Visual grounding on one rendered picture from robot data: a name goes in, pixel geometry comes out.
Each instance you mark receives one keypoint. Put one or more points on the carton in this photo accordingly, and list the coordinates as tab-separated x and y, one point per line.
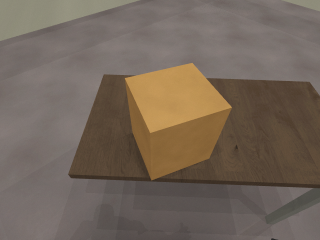
176	117

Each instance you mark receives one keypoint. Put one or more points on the table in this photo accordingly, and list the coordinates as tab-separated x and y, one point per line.
271	138

